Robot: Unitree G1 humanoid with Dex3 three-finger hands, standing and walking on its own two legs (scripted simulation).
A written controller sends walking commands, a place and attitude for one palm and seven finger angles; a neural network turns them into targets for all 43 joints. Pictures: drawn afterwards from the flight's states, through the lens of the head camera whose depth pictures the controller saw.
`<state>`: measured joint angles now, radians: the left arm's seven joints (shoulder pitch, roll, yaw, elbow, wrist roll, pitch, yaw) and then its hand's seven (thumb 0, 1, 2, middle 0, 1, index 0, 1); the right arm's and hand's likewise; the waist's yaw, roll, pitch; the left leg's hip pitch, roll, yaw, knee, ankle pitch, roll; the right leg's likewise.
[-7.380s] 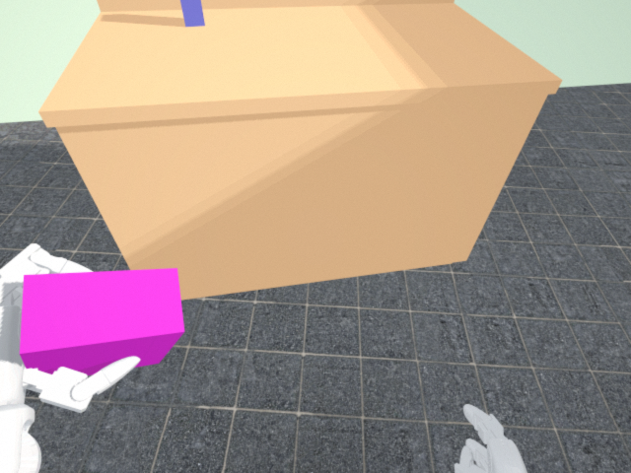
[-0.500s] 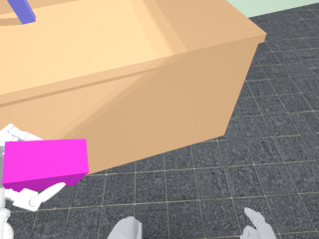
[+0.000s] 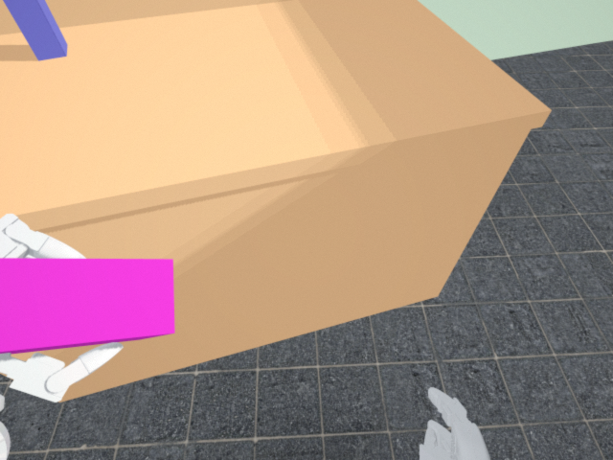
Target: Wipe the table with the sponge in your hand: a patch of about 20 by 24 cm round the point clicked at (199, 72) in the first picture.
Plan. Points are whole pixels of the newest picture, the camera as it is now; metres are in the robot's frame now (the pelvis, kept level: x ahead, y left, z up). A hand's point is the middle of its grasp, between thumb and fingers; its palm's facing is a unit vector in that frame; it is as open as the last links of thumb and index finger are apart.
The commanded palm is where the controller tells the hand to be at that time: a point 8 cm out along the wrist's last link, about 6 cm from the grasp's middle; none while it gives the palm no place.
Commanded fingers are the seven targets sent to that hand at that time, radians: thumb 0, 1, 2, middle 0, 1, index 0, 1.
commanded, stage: take the last steps up to it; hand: left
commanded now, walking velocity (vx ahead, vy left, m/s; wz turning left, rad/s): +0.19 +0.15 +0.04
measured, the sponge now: (109, 307) +0.22 +0.20 +0.17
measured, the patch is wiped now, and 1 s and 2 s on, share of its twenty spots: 0.00 0.00 0.00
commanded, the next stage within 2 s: come to a stop and stand still in 0.46 s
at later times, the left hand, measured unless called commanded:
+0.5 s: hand (19, 239) +0.28 +0.31 +0.18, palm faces +0.43 -0.79 -0.44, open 10.5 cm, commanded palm +0.22 +0.34 +0.18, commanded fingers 0.00 0.10 1.30 -1.20 -1.60 -1.20 -1.60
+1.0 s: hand (14, 236) +0.28 +0.32 +0.18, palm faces +0.38 -0.78 -0.50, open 10.5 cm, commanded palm +0.22 +0.36 +0.18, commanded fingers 0.00 0.10 1.30 -1.20 -1.60 -1.20 -1.60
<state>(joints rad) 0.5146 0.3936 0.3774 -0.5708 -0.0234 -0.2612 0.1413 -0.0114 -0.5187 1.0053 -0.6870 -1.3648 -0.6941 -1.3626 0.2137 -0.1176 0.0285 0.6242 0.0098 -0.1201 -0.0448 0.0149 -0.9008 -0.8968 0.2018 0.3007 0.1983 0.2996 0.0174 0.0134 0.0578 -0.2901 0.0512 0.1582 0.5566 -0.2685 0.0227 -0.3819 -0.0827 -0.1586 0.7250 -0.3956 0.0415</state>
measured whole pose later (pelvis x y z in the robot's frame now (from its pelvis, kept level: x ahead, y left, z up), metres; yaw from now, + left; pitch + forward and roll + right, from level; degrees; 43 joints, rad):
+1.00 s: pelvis +0.06 +0.07 +0.00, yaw +1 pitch -1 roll +0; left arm 0.38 0.44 0.37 -0.49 0.02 -0.21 0.11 -0.01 -0.52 1.01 -0.69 -1.37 -0.70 -1.36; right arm 0.22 -0.24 -0.03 0.58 -0.01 -0.08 -0.07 0.02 -0.90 -0.90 0.20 0.30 0.20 0.30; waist 0.03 -0.01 0.08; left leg -0.27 0.04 0.08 0.55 -0.25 -0.02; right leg -0.27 -0.02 -0.14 0.56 -0.28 -0.04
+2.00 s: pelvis +0.07 +0.13 +0.01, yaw +3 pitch -1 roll -1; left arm 0.42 0.36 0.35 -0.43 -0.03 -0.22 0.10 -0.01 -0.52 1.01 -0.69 -1.36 -0.70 -1.36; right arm 0.20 -0.21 0.02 0.56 -0.01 -0.11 -0.03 0.02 -0.90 -0.90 0.20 0.30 0.20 0.30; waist 0.04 -0.03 0.06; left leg -0.20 -0.04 0.07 0.44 -0.22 0.07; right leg -0.16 0.01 0.02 0.38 -0.19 0.02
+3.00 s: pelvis +0.10 +0.13 -0.01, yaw +1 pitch -1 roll -1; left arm 0.44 0.37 0.37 -0.44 -0.04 -0.24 0.12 -0.01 -0.52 1.01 -0.69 -1.36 -0.70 -1.36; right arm 0.23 -0.22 0.01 0.56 0.00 -0.08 -0.03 0.02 -0.90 -0.90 0.20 0.30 0.20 0.30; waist 0.00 0.00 0.02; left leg -0.23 -0.04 0.10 0.63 -0.39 0.08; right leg -0.23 0.01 0.04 0.62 -0.38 0.01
